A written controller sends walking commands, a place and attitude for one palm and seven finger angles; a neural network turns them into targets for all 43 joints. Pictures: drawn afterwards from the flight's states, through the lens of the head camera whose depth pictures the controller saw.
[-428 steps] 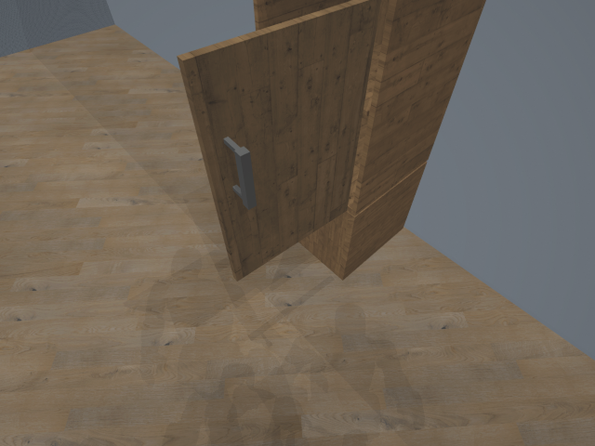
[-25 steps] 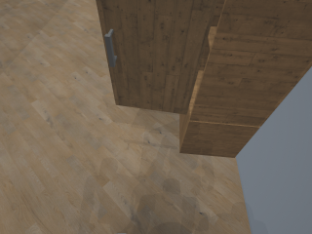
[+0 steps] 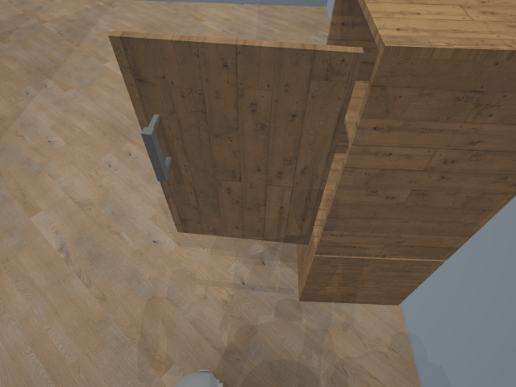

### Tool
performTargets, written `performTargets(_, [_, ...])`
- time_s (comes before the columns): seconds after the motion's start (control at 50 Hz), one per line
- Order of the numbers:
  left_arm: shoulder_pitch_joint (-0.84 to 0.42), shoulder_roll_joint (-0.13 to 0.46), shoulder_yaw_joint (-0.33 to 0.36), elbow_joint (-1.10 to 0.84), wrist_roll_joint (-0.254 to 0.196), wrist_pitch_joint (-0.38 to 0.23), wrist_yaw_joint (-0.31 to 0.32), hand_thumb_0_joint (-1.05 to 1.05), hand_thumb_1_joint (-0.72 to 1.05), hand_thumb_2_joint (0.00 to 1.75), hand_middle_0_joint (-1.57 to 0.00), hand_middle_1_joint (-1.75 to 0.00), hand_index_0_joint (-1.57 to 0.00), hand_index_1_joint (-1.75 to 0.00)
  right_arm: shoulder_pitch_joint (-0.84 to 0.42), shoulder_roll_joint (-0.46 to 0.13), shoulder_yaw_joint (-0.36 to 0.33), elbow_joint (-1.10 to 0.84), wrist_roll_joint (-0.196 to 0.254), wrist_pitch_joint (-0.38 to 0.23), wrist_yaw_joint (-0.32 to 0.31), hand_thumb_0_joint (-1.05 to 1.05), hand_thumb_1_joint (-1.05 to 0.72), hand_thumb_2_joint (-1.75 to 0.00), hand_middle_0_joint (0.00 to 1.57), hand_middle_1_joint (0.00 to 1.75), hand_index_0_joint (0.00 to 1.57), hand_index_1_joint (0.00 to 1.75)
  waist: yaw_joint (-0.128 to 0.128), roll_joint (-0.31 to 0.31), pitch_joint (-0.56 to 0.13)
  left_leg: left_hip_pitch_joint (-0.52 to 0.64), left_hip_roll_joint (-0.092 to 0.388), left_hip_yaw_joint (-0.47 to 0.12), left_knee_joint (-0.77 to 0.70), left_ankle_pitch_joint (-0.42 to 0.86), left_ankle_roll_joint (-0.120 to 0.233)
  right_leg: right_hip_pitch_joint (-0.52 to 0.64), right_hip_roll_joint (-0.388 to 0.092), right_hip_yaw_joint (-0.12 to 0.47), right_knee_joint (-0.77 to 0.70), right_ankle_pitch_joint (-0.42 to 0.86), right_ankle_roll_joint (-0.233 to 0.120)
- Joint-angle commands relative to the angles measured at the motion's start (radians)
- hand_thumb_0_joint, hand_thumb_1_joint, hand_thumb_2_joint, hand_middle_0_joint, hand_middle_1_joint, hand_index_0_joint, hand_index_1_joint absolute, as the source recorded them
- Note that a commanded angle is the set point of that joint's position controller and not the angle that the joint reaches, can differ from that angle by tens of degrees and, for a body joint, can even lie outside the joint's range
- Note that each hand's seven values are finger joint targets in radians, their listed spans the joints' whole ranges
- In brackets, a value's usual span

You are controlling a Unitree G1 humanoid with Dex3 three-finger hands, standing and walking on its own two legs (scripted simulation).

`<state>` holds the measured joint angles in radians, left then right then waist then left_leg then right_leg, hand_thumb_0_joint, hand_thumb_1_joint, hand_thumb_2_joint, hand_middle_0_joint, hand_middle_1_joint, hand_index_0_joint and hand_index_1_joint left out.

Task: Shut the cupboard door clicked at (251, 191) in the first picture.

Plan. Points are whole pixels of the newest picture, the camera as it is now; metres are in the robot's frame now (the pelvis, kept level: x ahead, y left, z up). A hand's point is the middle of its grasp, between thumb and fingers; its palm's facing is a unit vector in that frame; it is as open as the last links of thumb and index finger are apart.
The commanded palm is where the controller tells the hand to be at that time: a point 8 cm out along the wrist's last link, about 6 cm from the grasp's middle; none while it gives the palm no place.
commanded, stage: come to a stop and stand still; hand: left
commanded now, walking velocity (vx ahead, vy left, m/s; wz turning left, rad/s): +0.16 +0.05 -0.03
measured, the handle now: (159, 149) +0.53 +0.25 +0.02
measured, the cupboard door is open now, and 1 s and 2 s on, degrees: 86 86 86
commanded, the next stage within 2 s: look again from close up in 1.12 s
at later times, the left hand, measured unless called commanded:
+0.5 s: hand (152, 386) +0.14 +0.20 -0.18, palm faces -0.01 -0.96 -0.27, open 7.4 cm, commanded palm none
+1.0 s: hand out of the picture +0.10 +0.19 -0.18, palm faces -0.06 -0.97 -0.23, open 7.4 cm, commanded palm none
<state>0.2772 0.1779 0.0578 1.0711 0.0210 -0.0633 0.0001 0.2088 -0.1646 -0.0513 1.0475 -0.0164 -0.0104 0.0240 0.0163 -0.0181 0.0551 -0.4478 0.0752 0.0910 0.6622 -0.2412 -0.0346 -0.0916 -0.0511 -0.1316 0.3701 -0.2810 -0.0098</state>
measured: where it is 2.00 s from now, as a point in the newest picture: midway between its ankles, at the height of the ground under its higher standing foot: outside the picture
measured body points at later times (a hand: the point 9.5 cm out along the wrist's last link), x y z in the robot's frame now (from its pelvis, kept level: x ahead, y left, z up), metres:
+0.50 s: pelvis +0.06 +0.00 -0.02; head +0.09 -0.01 +0.43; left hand +0.14 +0.25 -0.16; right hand +0.13 -0.25 -0.18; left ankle +0.11 +0.13 -0.73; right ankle +0.06 -0.11 -0.75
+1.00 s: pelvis +0.07 +0.01 -0.01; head +0.08 +0.00 +0.44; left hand +0.11 +0.25 -0.16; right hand +0.08 -0.22 -0.17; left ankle +0.04 +0.10 -0.75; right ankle +0.05 -0.11 -0.75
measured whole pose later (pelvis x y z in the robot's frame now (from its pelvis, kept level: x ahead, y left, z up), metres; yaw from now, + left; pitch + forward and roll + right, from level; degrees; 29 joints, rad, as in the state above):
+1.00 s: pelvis +0.07 +0.01 -0.01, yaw -4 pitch -1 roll +0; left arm 0.25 0.17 -0.01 1.07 0.01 0.00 0.03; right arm 0.29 -0.18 0.00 1.01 -0.02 -0.01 -0.03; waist -0.01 0.04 0.03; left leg -0.18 -0.01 0.08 0.51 -0.33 0.04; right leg -0.22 -0.02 -0.03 0.52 -0.29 0.00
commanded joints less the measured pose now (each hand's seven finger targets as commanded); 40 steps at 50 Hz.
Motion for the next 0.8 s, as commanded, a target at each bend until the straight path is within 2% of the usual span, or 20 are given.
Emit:
performTargets(0.0, [0.042,0.145,0.024,-0.014,-0.006,-0.001,0.008,0.0,0.9,0.9,-0.2,-0.3,-0.2,-0.3,0.073,-0.054,0.002,-0.032,-0.008,-0.038,-0.002,0.0,-0.9,-0.9,0.2,0.3,0.2,0.3,-0.036,-0.094,-0.019,0.234,-0.055,0.058,-0.194,0.109,0.019,-0.095,-0.177,0.086,0.006,0.321,-0.081])
performTargets(0.02, [0.051,0.127,0.017,-0.015,-0.005,0.005,0.006,0.0,0.9,0.9,-0.2,-0.3,-0.2,-0.3,0.147,-0.098,-0.008,-0.008,-0.012,-0.043,-0.01,0.0,-0.9,-0.9,0.2,0.3,0.2,0.3,-0.065,0.02,-0.058,0.372,-0.015,0.011,-0.218,0.171,0.037,-0.165,-0.135,0.058,0.156,0.281,-0.055])
performTargets(0.04, [0.086,0.079,0.005,-0.029,-0.011,0.011,0.011,0.0,0.9,0.9,-0.2,-0.3,-0.2,-0.3,0.239,-0.184,-0.021,0.007,-0.023,-0.049,-0.026,0.0,-0.9,-0.9,0.2,0.3,0.2,0.3,-0.089,0.206,-0.134,0.515,0.185,-0.219,-0.224,0.388,0.12,-0.311,-0.03,-0.009,0.365,0.018,-0.008])
performTargets(0.06, [0.094,0.045,-0.012,-0.045,-0.018,0.018,0.019,0.0,0.9,0.9,-0.2,-0.3,-0.2,-0.3,0.273,-0.223,-0.021,0.006,-0.017,-0.038,-0.043,0.0,-0.9,-0.9,0.2,0.3,0.2,0.3,-0.089,0.273,-0.182,0.507,0.34,-0.368,-0.295,0.629,0.219,-0.331,0.025,0.016,0.567,-0.349,0.015])
performTargets(0.08, [0.088,0.043,-0.019,-0.042,-0.012,0.029,0.032,0.0,0.9,0.9,-0.2,-0.3,-0.2,-0.3,0.197,-0.207,-0.007,-0.011,-0.016,-0.031,-0.052,0.0,-0.9,-0.9,0.2,0.3,0.2,0.3,-0.061,0.162,-0.154,0.366,0.34,-0.32,-0.305,0.618,0.229,-0.275,0.006,0.092,0.611,-0.38,0.009])
performTargets(0.12, [0.068,0.048,-0.018,-0.021,-0.015,0.062,0.034,0.0,0.9,0.9,-0.2,-0.3,-0.2,-0.3,0.042,-0.166,0.01,-0.042,-0.009,-0.02,-0.069,0.0,-0.9,-0.9,0.2,0.3,0.2,0.3,-0.023,0.262,-0.059,0.228,0.309,-0.264,-0.313,0.677,0.228,-0.271,-0.036,0.12,0.605,-0.329,0.028])
performTargets(0.18, [0.063,0.075,-0.003,-0.028,-0.017,0.094,0.027,0.0,0.9,0.9,-0.2,-0.3,-0.2,-0.3,0.01,-0.191,-0.004,-0.044,-0.007,0.004,-0.08,0.0,-0.9,-0.9,0.2,0.3,0.2,0.3,-0.021,0.143,-0.114,0.269,0.292,-0.217,-0.29,0.695,0.228,-0.252,-0.015,0.106,0.518,-0.278,0.032])
performTargets(0.28, [0.041,0.072,0.021,-0.095,-0.005,0.118,0.022,0.0,0.9,0.9,-0.2,-0.3,-0.2,-0.3,-0.023,-0.215,-0.039,-0.069,-0.012,0.025,-0.08,0.0,-0.9,-0.9,0.2,0.3,0.2,0.3,-0.022,0.162,-0.144,0.228,0.301,-0.191,-0.295,0.513,0.23,-0.273,0.02,0.109,0.57,-0.231,0.021])
performTargets(0.36, [0.077,0.07,0.023,-0.115,-0.002,0.109,0.019,0.0,0.9,0.9,-0.2,-0.3,-0.2,-0.3,-0.064,-0.209,-0.047,-0.088,-0.01,0.031,-0.069,0.0,-0.9,-0.9,0.2,0.3,0.2,0.3,0.012,0.169,-0.145,0.149,0.251,-0.156,-0.251,0.332,0.173,-0.113,0.019,0.077,0.278,-0.045,0.009])
performTargets(0.38, [0.098,0.086,0.025,-0.113,0.002,0.103,0.021,0.0,0.9,0.9,-0.2,-0.3,-0.2,-0.3,-0.065,-0.195,-0.046,-0.093,-0.005,0.036,-0.063,0.0,-0.9,-0.9,0.2,0.3,0.2,0.3,0.021,0.107,-0.132,0.103,0.197,-0.127,-0.21,0.201,0.137,-0.056,0.015,0.079,0.156,0.055,0.006])
performTargets(0.42, [0.011,0.202,0.033,-0.146,0.017,0.085,0.028,0.0,0.9,0.9,-0.2,-0.3,-0.2,-0.3,-0.03,-0.07,-0.027,-0.116,0.008,0.05,-0.043,0.0,-0.9,-0.9,0.2,0.3,0.2,0.3,-0.011,-0.273,-0.038,0.025,-0.047,0.014,0.044,-0.256,0.014,-0.174,-0.267,0.394,-0.119,0.104,-0.122])
performTargets(0.44, [-0.025,0.223,0.022,-0.168,0.013,0.085,0.023,0.0,0.9,0.9,-0.2,-0.3,-0.2,-0.3,-0.041,-0.08,-0.025,-0.121,0.007,0.061,-0.034,0.0,-0.9,-0.9,0.2,0.3,0.2,0.3,0.003,-0.177,-0.045,0.087,-0.062,-0.03,0.194,-0.313,0.019,-0.288,-0.308,0.392,-0.149,0.044,-0.174])
performTargets(0.5, [-0.09,0.158,0.008,-0.159,0.007,0.067,0.03,0.0,0.9,0.9,-0.2,-0.3,-0.2,-0.3,-0.037,-0.084,-0.028,-0.096,0.002,0.068,-0.04,0.0,-0.9,-0.9,0.2,0.3,0.2,0.3,-0.029,-0.179,-0.013,0.008,-0.051,-0.089,0.358,-0.244,0.02,-0.218,-0.219,0.319,-0.07,0.296,-0.171])
performTargets(0.6, [-0.038,0.166,0.004,-0.108,-0.003,0.052,0.035,0.0,0.9,0.9,-0.2,-0.3,-0.2,-0.3,0.026,-0.048,0.0,-0.054,0.01,0.038,-0.049,0.0,-0.9,-0.9,0.2,0.3,0.2,0.3,-0.017,-0.098,-0.127,0.145,-0.066,-0.035,-0.114,-0.145,-0.004,0.024,-0.182,0.26,0.077,0.646,-0.148])
performTargets(0.62, [-0.045,0.155,0.001,-0.094,-0.011,0.05,0.034,0.0,0.9,0.9,-0.2,-0.3,-0.2,-0.3,0.055,-0.044,0.003,-0.03,0.01,0.029,-0.051,0.0,-0.9,-0.9,0.2,0.3,0.2,0.3,-0.029,-0.09,-0.125,0.236,-0.06,-0.047,-0.253,-0.008,0.002,-0.009,-0.16,0.247,0.098,0.585,-0.112])
performTargets(0.66, [-0.034,0.106,-0.011,-0.092,-0.023,0.054,0.027,0.0,0.9,0.9,-0.2,-0.3,-0.2,-0.3,0.052,-0.112,0.006,-0.02,-0.001,0.007,-0.057,0.0,-0.9,-0.9,0.2,0.3,0.2,0.3,0.0,0.089,-0.119,0.303,0.096,-0.187,-0.285,0.338,0.066,-0.085,-0.063,0.181,0.097,0.339,-0.016])
performTargets(0.68, [-0.041,0.094,-0.014,-0.092,-0.017,0.06,0.029,0.0,0.9,0.9,-0.2,-0.3,-0.2,-0.3,0.029,-0.136,0.006,-0.023,-0.002,0.011,-0.057,0.0,-0.9,-0.9,0.2,0.3,0.2,0.3,0.005,0.082,-0.102,0.239,0.127,-0.181,-0.287,0.277,0.075,-0.048,-0.042,0.163,0.053,0.199,-0.002])
performTargets(0.74, [-0.065,0.093,-0.016,-0.058,-0.017,0.073,0.025,0.0,0.9,0.9,-0.2,-0.3,-0.2,-0.3,0.029,-0.11,0.018,0.005,-0.001,0.006,-0.064,0.0,-0.9,-0.9,0.2,0.3,0.2,0.3,0.005,0.18,-0.051,0.199,0.09,-0.182,-0.343,0.229,0.066,-0.024,-0.035,0.14,0.056,0.147,-0.003])
performTargets(0.76, [0.083,0.117,-0.028,-0.023,-0.007,0.053,0.074,0.0,0.9,0.9,-0.2,-0.3,-0.2,-0.3,-0.039,-0.144,0.008,-0.06,0.015,-0.012,-0.057,0.0,-0.9,-0.9,0.2,0.3,0.2,0.3,0.042,0.123,-0.067,0.265,0.076,-0.09,-0.111,0.323,0.043,-0.109,-0.092,0.197,0.066,0.443,-0.013])
performTargets(0.78, [0.01,0.143,-0.033,-0.056,-0.009,0.036,0.065,0.0,0.9,0.9,-0.2,-0.3,-0.2,-0.3,0.05,-0.084,0.019,-0.072,0.006,-0.006,-0.051,0.0,-0.9,-0.9,0.2,0.3,0.2,0.3,-0.029,0.116,-0.12,0.24,0.012,-0.097,-0.141,0.07,0.038,-0.081,-0.125,0.256,0.063,0.345,-0.053])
